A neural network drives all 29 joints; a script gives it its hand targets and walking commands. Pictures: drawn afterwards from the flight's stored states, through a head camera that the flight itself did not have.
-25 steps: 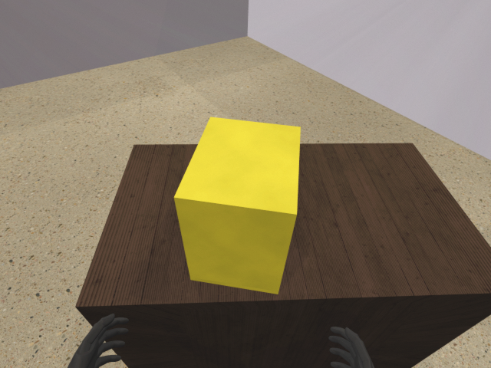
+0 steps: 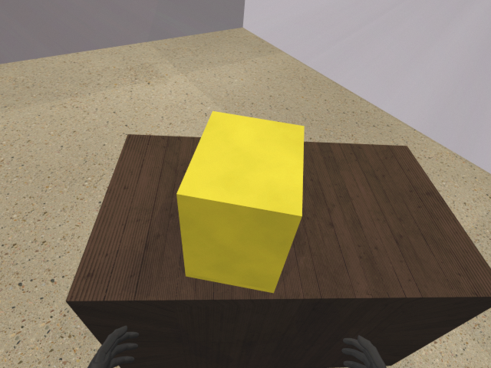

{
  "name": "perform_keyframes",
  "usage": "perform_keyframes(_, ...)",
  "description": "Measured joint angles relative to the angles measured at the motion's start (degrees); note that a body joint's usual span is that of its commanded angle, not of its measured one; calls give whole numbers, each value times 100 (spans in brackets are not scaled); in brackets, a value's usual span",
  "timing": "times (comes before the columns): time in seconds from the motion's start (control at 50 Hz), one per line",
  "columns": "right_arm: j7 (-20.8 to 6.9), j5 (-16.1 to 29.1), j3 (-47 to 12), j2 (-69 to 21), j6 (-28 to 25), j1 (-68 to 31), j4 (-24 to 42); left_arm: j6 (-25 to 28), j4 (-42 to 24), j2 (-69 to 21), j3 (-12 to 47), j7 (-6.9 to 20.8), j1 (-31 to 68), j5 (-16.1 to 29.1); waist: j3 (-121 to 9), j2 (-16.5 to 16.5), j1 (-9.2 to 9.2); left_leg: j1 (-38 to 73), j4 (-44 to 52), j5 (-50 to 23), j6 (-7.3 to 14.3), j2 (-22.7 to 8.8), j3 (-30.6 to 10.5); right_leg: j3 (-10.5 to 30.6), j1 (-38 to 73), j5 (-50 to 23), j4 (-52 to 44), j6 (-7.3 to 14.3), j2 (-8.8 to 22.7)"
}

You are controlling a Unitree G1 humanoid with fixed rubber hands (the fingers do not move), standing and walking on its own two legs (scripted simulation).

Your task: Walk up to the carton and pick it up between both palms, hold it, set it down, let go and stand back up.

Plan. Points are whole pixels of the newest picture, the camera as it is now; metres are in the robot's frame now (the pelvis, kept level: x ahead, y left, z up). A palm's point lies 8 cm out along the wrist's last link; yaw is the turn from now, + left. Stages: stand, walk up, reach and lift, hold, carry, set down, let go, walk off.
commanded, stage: set down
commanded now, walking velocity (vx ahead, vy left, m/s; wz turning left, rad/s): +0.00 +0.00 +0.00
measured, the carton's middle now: (243, 203) +0.46 +0.02 -0.01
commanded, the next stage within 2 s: let go in 0.22 s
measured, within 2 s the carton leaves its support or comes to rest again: neither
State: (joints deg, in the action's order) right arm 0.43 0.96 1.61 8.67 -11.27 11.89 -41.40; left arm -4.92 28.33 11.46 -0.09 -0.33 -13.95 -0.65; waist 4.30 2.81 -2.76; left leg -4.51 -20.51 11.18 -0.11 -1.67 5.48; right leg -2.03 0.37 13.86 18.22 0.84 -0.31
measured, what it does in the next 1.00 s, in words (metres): stands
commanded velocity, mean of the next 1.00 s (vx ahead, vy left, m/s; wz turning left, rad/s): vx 0.00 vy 0.00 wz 0.00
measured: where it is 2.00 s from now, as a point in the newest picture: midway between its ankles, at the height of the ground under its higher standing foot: outside the picture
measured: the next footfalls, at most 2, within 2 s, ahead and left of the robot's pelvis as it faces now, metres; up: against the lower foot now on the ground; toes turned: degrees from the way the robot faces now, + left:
none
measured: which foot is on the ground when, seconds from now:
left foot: down 0.00-1.00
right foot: down 0.00-1.00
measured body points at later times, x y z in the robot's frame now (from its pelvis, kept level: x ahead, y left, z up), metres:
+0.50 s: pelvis +0.01 -0.02 +0.00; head +0.01 +0.00 +0.45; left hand +0.16 +0.20 -0.11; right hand +0.17 -0.26 -0.08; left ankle +0.01 +0.11 -0.75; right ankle -0.04 -0.11 -0.75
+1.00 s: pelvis -0.01 -0.02 -0.01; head -0.03 -0.01 +0.44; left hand +0.10 +0.28 -0.11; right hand +0.11 -0.32 -0.11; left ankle +0.01 +0.11 -0.75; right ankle -0.04 -0.11 -0.75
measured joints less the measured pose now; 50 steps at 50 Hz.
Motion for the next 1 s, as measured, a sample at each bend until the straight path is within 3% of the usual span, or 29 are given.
perform_keyframes(0.08,-64,-70,21,48,-18,-59,-133,-42,0,67,-2,-52,73,86,-14,-272,-5,-59,-12,11,21,22,-4,-5,-68,30,42,-16,22)
perform_keyframes(0.2,-1,-168,-61,128,-43,-237,-98,-53,252,232,-49,102,174,333,-121,-524,152,-149,23,0,21,20,-2,-3,-174,29,34,-29,19)
perform_keyframes(0.34,50,-127,-128,293,-61,-251,-170,-39,263,148,-91,256,200,407,-162,-317,234,-202,37,-14,-52,-45,-62,-56,-197,26,-10,38,-53)
perform_keyframes(0.48,-100,41,-181,412,-207,-212,-456,-126,329,-95,-77,140,220,11,-144,33,216,-176,-38,17,-161,-138,-132,-115,-141,66,34,142,-148)
perform_keyframes(0.66,-148,57,-173,430,-239,-335,-410,-199,268,-164,-97,-61,340,-138,-87,-156,158,-256,-83,-39,-169,-160,-133,-117,-299,94,235,170,-163)
perform_keyframes(0.74,-79,-11,-219,387,-132,-439,-438,-198,458,-58,-140,-6,409,-53,-107,-305,189,-285,-37,-98,-144,-131,-131,-118,-364,81,273,152,-135)
perform_keyframes(0.8,-28,-228,-258,489,325,-427,-539,140,683,144,-138,-2,343,-61,-281,-359,173,-529,-265,-20,-136,-155,-155,-140,-568,141,434,178,-148)
perform_keyframes(0.88,-39,-283,-200,725,807,-257,-791,412,1052,534,-251,-14,193,-91,-454,-250,153,-575,-387,72,-142,-148,-184,-166,-599,230,546,177,-137)
perform_keyframes(1.0,-57,-310,-103,1161,995,-89,-1046,564,1530,865,-288,-12,1,-92,-534,-159,205,-622,-509,133,-97,-139,-217,-197,-574,239,547,147,-128)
